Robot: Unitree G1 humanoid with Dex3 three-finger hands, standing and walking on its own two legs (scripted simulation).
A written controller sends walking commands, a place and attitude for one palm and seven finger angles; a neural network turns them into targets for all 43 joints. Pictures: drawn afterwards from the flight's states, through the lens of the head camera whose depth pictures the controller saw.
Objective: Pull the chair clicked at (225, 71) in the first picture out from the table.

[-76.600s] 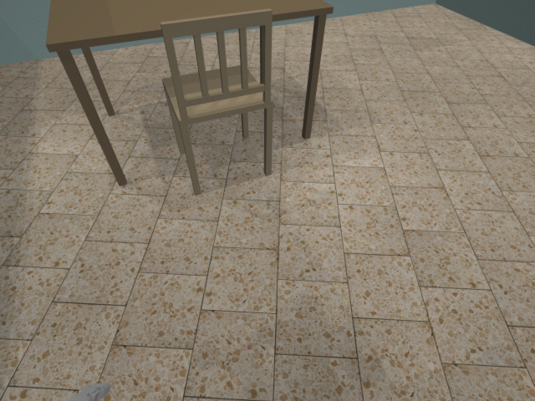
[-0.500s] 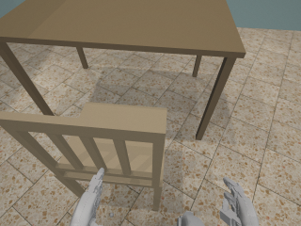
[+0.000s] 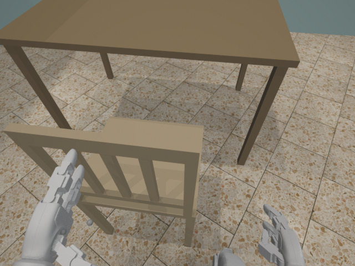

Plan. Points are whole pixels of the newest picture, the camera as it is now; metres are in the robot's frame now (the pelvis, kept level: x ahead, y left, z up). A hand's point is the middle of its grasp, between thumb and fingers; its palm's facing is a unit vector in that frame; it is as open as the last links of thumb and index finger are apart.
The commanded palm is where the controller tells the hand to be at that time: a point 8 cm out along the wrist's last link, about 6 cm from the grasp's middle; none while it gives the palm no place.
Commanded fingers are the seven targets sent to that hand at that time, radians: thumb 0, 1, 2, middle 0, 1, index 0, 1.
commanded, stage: draw the hand back to the body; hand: left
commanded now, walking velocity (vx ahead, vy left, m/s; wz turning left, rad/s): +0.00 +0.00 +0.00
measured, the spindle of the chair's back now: (118, 176) +0.34 +0.19 -0.04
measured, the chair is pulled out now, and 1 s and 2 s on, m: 0.29 0.29 0.29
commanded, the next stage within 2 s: step back with the hand held close in 1.06 s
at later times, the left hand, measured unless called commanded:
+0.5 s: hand (27, 183) +0.21 +0.23 +0.20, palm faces +0.40 -0.82 -0.41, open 12.0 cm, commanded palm +0.16 +0.27 +0.21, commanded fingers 0.00 0.61 0.76 -0.16 -0.24 -0.16 -0.24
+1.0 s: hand (4, 162) +0.22 +0.25 +0.23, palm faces +0.44 -0.79 -0.42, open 7.5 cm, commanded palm +0.17 +0.30 +0.25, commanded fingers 0.00 0.90 0.90 -0.20 -0.30 -0.20 -0.30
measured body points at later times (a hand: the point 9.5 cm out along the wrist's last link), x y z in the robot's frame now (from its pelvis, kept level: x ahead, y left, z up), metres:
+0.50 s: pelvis +0.02 -0.01 +0.05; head +0.01 -0.03 +0.50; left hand +0.18 +0.27 +0.22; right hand +0.20 -0.23 -0.03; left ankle -0.07 +0.11 -0.67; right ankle +0.10 -0.13 -0.67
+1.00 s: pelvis +0.03 +0.00 +0.06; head +0.03 -0.02 +0.51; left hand +0.19 +0.29 +0.25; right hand +0.20 -0.23 -0.03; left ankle -0.07 +0.11 -0.67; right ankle +0.10 -0.13 -0.67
